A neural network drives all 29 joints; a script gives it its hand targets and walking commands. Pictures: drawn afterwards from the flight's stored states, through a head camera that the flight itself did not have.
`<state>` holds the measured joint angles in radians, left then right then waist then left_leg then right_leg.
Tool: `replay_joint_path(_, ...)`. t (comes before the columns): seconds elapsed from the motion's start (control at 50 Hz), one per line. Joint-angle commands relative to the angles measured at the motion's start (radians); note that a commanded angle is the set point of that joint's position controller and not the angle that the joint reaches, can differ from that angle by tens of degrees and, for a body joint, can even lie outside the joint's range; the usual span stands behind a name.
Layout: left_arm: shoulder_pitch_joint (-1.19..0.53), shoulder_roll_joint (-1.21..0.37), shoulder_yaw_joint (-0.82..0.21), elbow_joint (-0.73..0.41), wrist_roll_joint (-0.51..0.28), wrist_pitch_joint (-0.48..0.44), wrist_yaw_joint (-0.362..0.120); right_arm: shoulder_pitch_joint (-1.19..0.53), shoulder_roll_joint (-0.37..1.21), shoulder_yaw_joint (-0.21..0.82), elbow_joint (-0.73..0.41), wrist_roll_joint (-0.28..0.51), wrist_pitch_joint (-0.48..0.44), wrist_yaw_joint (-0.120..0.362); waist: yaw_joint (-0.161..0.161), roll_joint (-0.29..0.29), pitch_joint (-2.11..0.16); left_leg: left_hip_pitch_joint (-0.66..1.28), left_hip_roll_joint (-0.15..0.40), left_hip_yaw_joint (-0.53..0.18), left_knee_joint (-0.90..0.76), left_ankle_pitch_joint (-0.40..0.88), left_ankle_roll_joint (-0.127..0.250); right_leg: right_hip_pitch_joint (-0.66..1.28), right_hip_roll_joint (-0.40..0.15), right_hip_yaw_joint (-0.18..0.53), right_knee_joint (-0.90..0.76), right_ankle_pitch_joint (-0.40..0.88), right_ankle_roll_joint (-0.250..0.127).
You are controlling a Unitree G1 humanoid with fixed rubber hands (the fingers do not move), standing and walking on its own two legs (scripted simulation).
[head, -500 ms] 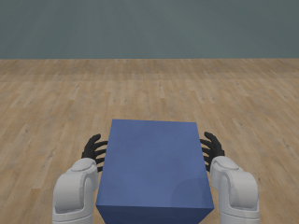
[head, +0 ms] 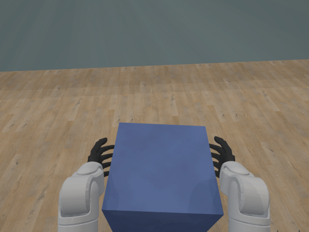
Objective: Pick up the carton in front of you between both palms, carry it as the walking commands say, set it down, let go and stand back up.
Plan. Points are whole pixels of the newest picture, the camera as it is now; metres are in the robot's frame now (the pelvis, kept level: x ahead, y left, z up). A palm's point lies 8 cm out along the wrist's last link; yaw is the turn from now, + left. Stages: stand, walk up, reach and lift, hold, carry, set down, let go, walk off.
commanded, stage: carry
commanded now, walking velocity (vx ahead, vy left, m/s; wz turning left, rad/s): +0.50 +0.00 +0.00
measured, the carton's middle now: (159, 185) +0.26 +0.00 +0.02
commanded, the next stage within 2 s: none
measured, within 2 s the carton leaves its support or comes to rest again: neither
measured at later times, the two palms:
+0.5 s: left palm (110, 91) +0.59 +0.17 +0.08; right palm (193, 89) +0.58 -0.13 +0.09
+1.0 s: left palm (125, 55) +0.85 +0.15 +0.09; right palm (190, 54) +0.86 -0.15 +0.09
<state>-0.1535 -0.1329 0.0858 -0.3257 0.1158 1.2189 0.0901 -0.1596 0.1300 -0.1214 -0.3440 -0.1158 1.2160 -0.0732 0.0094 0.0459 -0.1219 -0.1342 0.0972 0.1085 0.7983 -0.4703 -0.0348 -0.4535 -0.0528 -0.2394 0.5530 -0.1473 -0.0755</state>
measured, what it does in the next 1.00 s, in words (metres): walks ahead: left foot, then right foot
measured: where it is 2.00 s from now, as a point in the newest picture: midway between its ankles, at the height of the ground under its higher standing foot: (155, 190)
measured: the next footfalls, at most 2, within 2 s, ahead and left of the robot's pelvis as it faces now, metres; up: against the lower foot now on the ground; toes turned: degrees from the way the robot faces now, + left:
left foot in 0.42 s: +0.44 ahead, +0.12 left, +0.00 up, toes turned +9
right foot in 0.84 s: +0.70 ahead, -0.09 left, +0.00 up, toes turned +14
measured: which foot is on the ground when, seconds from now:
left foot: up 0.00-0.40, down 0.42-0.88, up 0.90-1.00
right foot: down 0.00-0.44, up 0.46-0.82, down 0.84-1.00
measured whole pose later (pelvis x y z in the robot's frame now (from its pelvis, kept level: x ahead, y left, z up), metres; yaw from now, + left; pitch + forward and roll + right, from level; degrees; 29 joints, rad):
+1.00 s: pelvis +0.59 +0.00 +0.01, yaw +0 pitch +3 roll +0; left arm -0.17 -0.14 0.10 -0.34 0.11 1.21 0.09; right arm -0.18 0.14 -0.13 -0.35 -0.13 1.21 -0.07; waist 0.01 0.04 -0.02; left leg -0.22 0.05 0.08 0.62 -0.53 -0.02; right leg -0.36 -0.03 -0.23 0.40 -0.10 -0.07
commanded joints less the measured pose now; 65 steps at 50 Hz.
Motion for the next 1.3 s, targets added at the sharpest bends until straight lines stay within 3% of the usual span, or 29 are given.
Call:
replay_joint_path(0.0,-0.414,-0.868,-0.665,-0.049,-0.407,0.000,-0.266,-0.446,0.873,0.743,-0.037,0.400,0.017,0.241,0.014,-0.265,-0.245,-0.566,-0.026,-0.092,0.480,-0.001,0.049,0.651,-0.358,0.613,-0.297,0.109,-0.138)
replay_joint_path(0.04,-0.460,-0.924,-0.686,-0.078,-0.421,-0.018,-0.270,-0.444,0.936,0.752,-0.032,0.407,-0.005,0.244,0.008,-0.105,-0.239,-0.533,0.032,-0.112,0.374,0.115,0.060,0.551,-0.318,0.463,-0.310,0.146,-0.083)
replay_joint_path(0.08,-0.471,-0.944,-0.703,-0.106,-0.437,-0.031,-0.274,-0.422,0.970,0.755,-0.032,0.402,-0.025,0.239,0.008,-0.132,-0.248,-0.477,0.027,-0.082,0.260,0.182,0.051,0.512,-0.287,0.359,-0.350,0.099,-0.050)
replay_joint_path(0.14,-0.438,-0.925,-0.713,-0.125,-0.447,-0.037,-0.282,-0.363,0.971,0.749,-0.028,0.375,-0.041,0.225,0.007,-0.158,-0.212,-0.493,0.013,-0.032,0.091,0.233,0.027,0.511,-0.264,0.274,-0.391,0.087,-0.063)
replay_joint_path(0.3,-0.384,-0.815,-0.686,-0.142,-0.417,-0.005,-0.269,-0.348,0.871,0.741,-0.078,0.379,-0.005,0.214,0.013,-0.201,-0.072,-0.435,-0.036,0.084,-0.266,0.414,0.040,0.542,-0.198,0.118,-0.358,0.297,-0.026)
replay_joint_path(0.34,-0.384,-0.800,-0.679,-0.128,-0.406,0.006,-0.264,-0.358,0.851,0.734,-0.071,0.386,0.008,0.221,0.011,-0.210,-0.059,-0.373,-0.047,0.105,-0.307,0.406,0.056,0.556,-0.195,0.094,-0.301,0.368,-0.008)
replay_joint_path(0.38,-0.400,-0.791,-0.681,-0.124,-0.401,0.015,-0.261,-0.350,0.842,0.721,-0.048,0.388,0.016,0.228,-0.013,-0.169,-0.121,-0.119,-0.114,0.183,-0.361,0.360,0.065,0.481,-0.148,0.007,-0.078,0.474,0.031)
replay_joint_path(0.4,-0.408,-0.782,-0.680,-0.123,-0.399,0.019,-0.260,-0.340,0.837,0.712,-0.031,0.386,0.019,0.231,-0.033,-0.113,-0.184,0.100,-0.072,0.117,-0.349,0.315,0.071,0.343,-0.119,-0.003,0.103,0.382,0.058)
replay_joint_path(0.42,-0.442,-0.783,-0.690,-0.141,-0.407,0.027,-0.260,-0.336,0.828,0.695,-0.005,0.371,0.013,0.235,-0.047,0.114,-0.255,0.289,0.183,-0.309,-0.446,0.200,0.173,0.090,-0.025,0.003,0.411,0.162,0.112)
replay_joint_path(0.44,-0.456,-0.800,-0.700,-0.140,-0.407,0.028,-0.263,-0.339,0.857,0.697,0.019,0.377,0.007,0.239,-0.041,0.305,-0.283,0.413,0.315,-0.619,-0.568,0.314,0.271,-0.149,0.076,0.091,0.630,-0.298,0.118)
replay_joint_path(0.46,-0.468,-0.832,-0.704,-0.124,-0.412,0.019,-0.265,-0.359,0.885,0.705,-0.007,0.395,0.002,0.242,-0.035,0.205,-0.268,0.402,0.325,-0.549,-0.540,0.449,0.279,-0.227,0.018,0.197,0.757,-0.338,0.088)
replay_joint_path(0.48,-0.475,-0.856,-0.707,-0.120,-0.415,0.007,-0.268,-0.374,0.923,0.718,-0.015,0.404,-0.007,0.244,-0.036,0.124,-0.273,0.353,0.292,-0.456,-0.509,0.548,0.259,-0.238,-0.022,0.231,0.775,-0.313,0.062)
replay_joint_path(0.5,-0.480,-0.892,-0.714,-0.116,-0.418,-0.004,-0.268,-0.398,0.949,0.725,-0.027,0.410,-0.016,0.246,-0.032,0.031,-0.254,0.285,0.276,-0.369,-0.511,0.567,0.220,-0.224,-0.062,0.241,0.710,-0.253,0.055)
replay_joint_path(0.52,-0.474,-0.920,-0.716,-0.114,-0.419,-0.016,-0.265,-0.414,0.968,0.736,-0.040,0.421,-0.023,0.248,-0.024,0.003,-0.247,0.222,0.251,-0.307,-0.540,0.524,0.185,-0.185,-0.085,0.249,0.622,-0.198,0.053)
replay_joint_path(0.56,-0.448,-0.942,-0.719,-0.112,-0.407,-0.033,-0.256,-0.411,0.979,0.748,-0.056,0.433,-0.034,0.254,-0.019,0.052,-0.246,0.183,0.221,-0.210,-0.586,0.463,0.158,-0.140,-0.073,0.205,0.519,-0.136,0.062)
replay_joint_path(0.68,-0.397,-0.908,-0.728,-0.147,-0.384,-0.045,-0.233,-0.354,0.910,0.736,-0.087,0.428,-0.034,0.263,-0.017,0.117,-0.159,0.191,0.135,0.027,-0.534,0.903,0.139,-0.100,-0.003,0.076,0.122,-0.008,0.095)
replay_joint_path(0.74,-0.406,-0.866,-0.727,-0.167,-0.399,-0.021,-0.235,-0.321,0.870,0.711,-0.083,0.403,-0.018,0.253,-0.023,0.138,-0.145,0.197,0.120,0.080,-0.492,0.970,0.114,-0.017,0.031,0.031,-0.008,0.132,0.094)
replay_joint_path(0.8,-0.400,-0.835,-0.716,-0.152,-0.409,0.002,-0.248,-0.323,0.841,0.697,-0.065,0.376,0.001,0.244,-0.007,0.076,-0.142,0.123,0.078,0.135,-0.318,0.877,0.055,0.217,0.057,-0.015,-0.217,0.339,0.088)
replay_joint_path(0.82,-0.408,-0.823,-0.708,-0.145,-0.410,0.010,-0.253,-0.329,0.829,0.693,-0.058,0.370,0.006,0.243,-0.003,0.052,-0.160,0.051,0.062,0.130,-0.251,0.791,0.024,0.353,0.013,0.019,-0.238,0.433,0.087)
replay_joint_path(0.84,-0.425,-0.809,-0.697,-0.138,-0.410,0.017,-0.257,-0.344,0.816,0.691,-0.052,0.368,0.012,0.242,-0.001,-0.065,-0.217,-0.056,0.024,0.115,-0.109,0.491,-0.008,0.508,-0.152,0.176,-0.143,0.839,0.060)
replay_joint_path(0.86,-0.408,-0.809,-0.680,-0.095,-0.399,0.016,-0.261,-0.369,0.823,0.711,-0.055,0.381,0.025,0.238,0.015,-0.211,-0.315,-0.217,-0.036,0.033,0.023,0.113,-0.028,0.725,-0.311,0.353,-0.080,1.104,-0.081)
replay_joint_path(0.88,-0.373,-0.830,-0.671,-0.065,-0.399,0.011,-0.264,-0.366,0.827,0.715,-0.055,0.386,0.027,0.239,0.016,-0.242,-0.344,-0.247,-0.054,-0.028,0.077,-0.118,-0.019,0.709,-0.352,0.417,-0.136,1.064,-0.130)
replay_joint_path(0.92,-0.404,-0.890,-0.672,-0.073,-0.405,-0.004,-0.270,-0.405,0.890,0.737,-0.054,0.391,0.013,0.243,-0.001,-0.191,-0.324,-0.220,-0.021,-0.095,-0.063,-0.146,0.011,0.610,-0.309,0.344,-0.202,0.755,-0.088)
replay_joint_path(0.94,-0.423,-0.916,-0.674,-0.080,-0.409,-0.010,-0.272,-0.433,0.918,0.745,-0.060,0.399,0.005,0.244,-0.004,-0.192,-0.296,-0.187,-0.021,-0.075,-0.187,-0.134,0.018,0.552,-0.274,0.299,-0.219,0.637,-0.055)
replay_joint_path(1.0,-0.431,-0.941,-0.679,-0.108,-0.419,-0.025,-0.274,-0.425,0.962,0.757,-0.067,0.402,-0.016,0.238,-0.002,-0.185,-0.331,-0.081,-0.047,-0.012,-0.347,0.100,0.014,0.505,-0.215,0.212,-0.215,0.420,-0.024)
replay_joint_path(1.06,-0.437,-0.918,-0.686,-0.136,-0.414,-0.030,-0.274,-0.415,0.954,0.759,-0.085,0.402,-0.019,0.236,-0.009,-0.119,-0.319,-0.016,0.036,-0.043,-0.433,0.334,0.001,0.435,-0.159,0.127,-0.169,0.269,0.023)
replay_joint_path(1.1,-0.442,-0.901,-0.687,-0.119,-0.411,-0.019,-0.271,-0.424,0.925,0.747,-0.073,0.396,-0.005,0.238,-0.006,-0.053,-0.256,-0.015,0.081,-0.061,-0.364,0.494,0.013,0.370,-0.132,0.134,-0.121,0.325,0.042)
replay_joint_path(1.18,-0.403,-0.857,-0.680,-0.046,-0.385,-0.001,-0.266,-0.353,0.883,0.718,0.026,0.376,0.005,0.247,-0.007,-0.018,-0.238,-0.019,0.071,-0.052,-0.314,0.722,0.020,0.351,-0.126,0.134,-0.013,0.517,0.047)
replay_joint_path(1.28,-0.448,-0.878,-0.696,0.000,-0.378,-0.028,-0.270,-0.388,0.902,0.718,0.080,0.366,-0.025,0.255,-0.008,-0.003,-0.223,0.003,0.069,-0.048,-0.292,0.846,0.022,0.298,-0.107,0.125,0.023,0.471,0.060)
